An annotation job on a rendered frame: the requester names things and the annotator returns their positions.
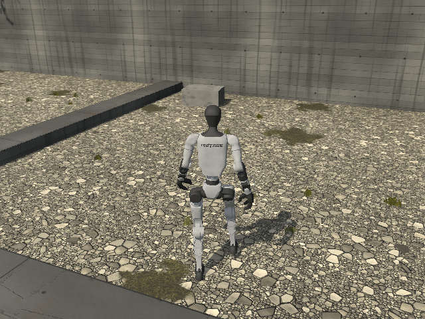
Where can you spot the robot right forearm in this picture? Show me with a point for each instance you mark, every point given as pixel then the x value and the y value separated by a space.
pixel 242 175

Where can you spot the robot right foot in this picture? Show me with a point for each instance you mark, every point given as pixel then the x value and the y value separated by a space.
pixel 233 249

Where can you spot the robot right upper arm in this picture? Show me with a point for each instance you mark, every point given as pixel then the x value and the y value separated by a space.
pixel 236 152

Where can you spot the robot left forearm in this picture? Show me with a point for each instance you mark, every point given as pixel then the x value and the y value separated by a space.
pixel 182 172

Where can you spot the robot left thigh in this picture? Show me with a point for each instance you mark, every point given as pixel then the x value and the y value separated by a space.
pixel 196 202

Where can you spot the robot right hand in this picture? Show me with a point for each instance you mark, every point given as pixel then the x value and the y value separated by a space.
pixel 250 200

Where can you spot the robot left upper arm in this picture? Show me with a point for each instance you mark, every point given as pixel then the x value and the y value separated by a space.
pixel 188 151

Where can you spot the robot left hand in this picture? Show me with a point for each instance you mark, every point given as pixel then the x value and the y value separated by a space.
pixel 179 183

